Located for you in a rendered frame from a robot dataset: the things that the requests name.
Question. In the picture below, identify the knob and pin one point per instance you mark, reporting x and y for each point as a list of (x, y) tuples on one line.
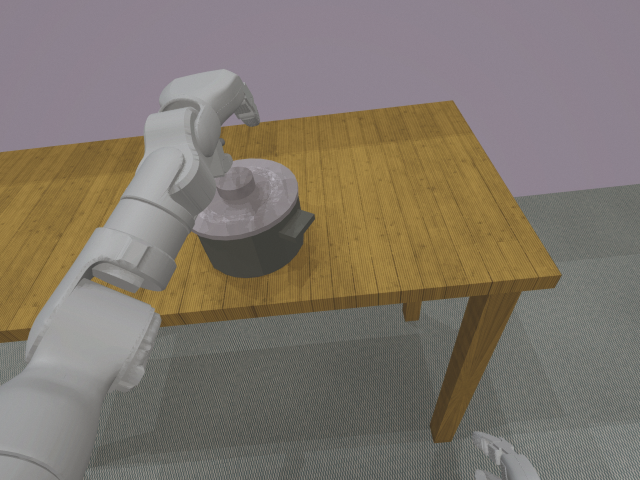
[(238, 183)]

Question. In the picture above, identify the lid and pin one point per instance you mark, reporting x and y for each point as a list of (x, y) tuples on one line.
[(274, 197)]

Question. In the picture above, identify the left robot upper arm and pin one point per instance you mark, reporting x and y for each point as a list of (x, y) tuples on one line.
[(99, 341)]

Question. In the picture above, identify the robot left hand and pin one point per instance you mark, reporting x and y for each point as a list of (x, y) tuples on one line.
[(225, 92)]

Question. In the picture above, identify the robot right hand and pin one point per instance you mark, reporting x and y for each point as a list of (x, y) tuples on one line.
[(513, 466)]

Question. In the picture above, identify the pot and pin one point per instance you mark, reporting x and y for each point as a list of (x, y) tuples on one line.
[(263, 253)]

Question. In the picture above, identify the table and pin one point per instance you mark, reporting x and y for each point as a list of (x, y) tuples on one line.
[(408, 208)]

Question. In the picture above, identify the robot left forearm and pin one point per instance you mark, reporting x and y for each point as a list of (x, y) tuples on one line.
[(139, 242)]

